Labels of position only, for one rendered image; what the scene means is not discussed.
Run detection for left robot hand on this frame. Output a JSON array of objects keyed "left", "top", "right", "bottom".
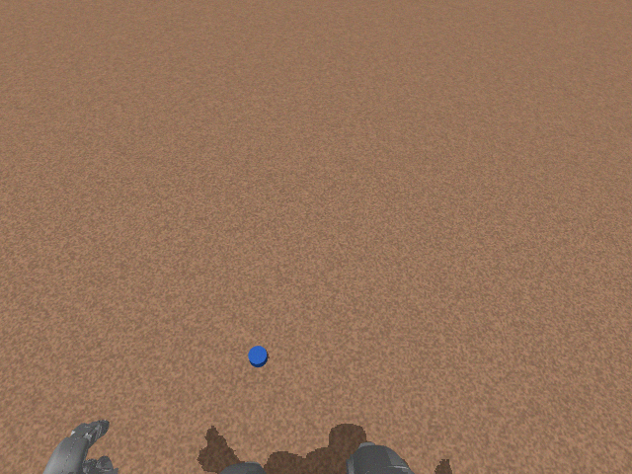
[{"left": 42, "top": 420, "right": 119, "bottom": 474}]

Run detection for tin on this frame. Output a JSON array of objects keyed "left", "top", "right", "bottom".
[{"left": 248, "top": 346, "right": 268, "bottom": 367}]

